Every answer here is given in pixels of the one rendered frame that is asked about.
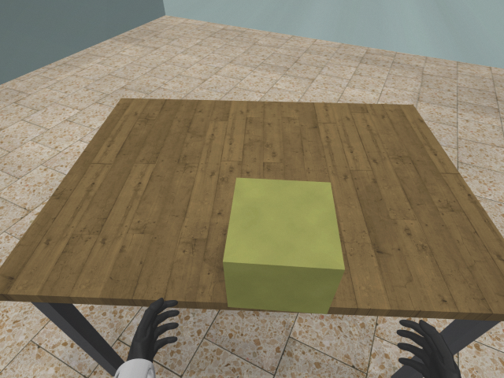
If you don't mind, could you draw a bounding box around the robot left hand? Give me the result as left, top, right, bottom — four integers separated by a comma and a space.
127, 298, 180, 363

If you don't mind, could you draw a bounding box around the robot right hand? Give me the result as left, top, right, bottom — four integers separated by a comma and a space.
397, 320, 461, 378

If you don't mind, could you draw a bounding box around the left robot forearm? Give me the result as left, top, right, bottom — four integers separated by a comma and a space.
114, 358, 156, 378

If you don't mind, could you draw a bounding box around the table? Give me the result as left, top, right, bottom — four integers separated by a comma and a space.
0, 98, 504, 378

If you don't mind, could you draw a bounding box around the carton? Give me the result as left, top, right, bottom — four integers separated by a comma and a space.
223, 178, 345, 314

